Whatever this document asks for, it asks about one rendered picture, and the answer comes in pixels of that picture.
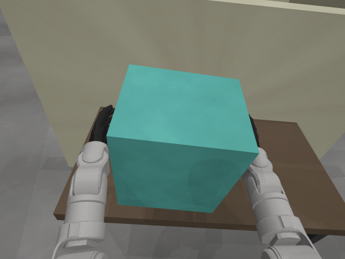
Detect right robot forearm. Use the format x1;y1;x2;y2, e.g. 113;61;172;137
241;147;322;259

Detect robot right upper arm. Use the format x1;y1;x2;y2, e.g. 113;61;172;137
261;245;320;259

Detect table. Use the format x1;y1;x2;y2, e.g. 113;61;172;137
53;107;345;244

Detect robot right hand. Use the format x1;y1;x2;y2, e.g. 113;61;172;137
249;115;260;147

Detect left robot forearm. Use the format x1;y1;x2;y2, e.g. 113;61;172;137
52;141;110;259

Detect robot left hand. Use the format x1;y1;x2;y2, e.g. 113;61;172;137
89;105;115;144

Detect carton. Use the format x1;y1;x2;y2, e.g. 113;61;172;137
106;64;259;213

